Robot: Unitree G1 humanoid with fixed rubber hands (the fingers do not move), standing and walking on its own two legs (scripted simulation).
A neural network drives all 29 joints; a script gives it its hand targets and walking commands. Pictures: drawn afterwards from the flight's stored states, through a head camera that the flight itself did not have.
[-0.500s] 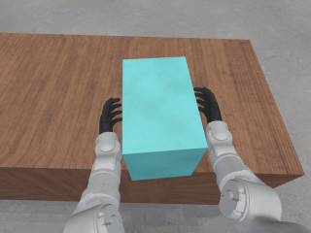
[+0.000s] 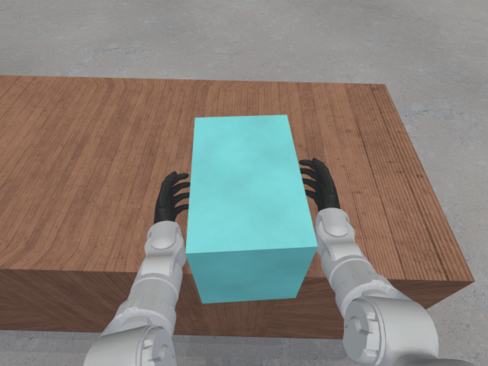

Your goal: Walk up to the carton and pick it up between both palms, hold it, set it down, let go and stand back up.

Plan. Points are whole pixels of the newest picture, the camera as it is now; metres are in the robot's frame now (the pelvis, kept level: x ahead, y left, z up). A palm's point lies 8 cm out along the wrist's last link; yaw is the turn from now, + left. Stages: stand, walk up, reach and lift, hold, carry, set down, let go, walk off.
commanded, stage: reach and lift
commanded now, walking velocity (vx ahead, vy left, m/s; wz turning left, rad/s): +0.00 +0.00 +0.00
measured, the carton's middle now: (245, 207) +0.43 +0.02 -0.04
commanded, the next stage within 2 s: hold in 2.00 s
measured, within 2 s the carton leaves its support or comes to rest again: leaves its support in 0.12 s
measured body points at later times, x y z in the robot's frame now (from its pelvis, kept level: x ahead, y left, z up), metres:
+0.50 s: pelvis -0.01 +0.01 +0.00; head -0.02 +0.01 +0.45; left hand +0.38 +0.17 +0.08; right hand +0.41 -0.11 +0.10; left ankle +0.03 +0.14 -0.74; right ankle -0.01 -0.09 -0.74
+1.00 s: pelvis -0.02 +0.02 +0.00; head -0.04 +0.03 +0.45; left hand +0.37 +0.16 +0.12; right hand +0.38 -0.12 +0.11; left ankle +0.03 +0.14 -0.74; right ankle -0.01 -0.09 -0.74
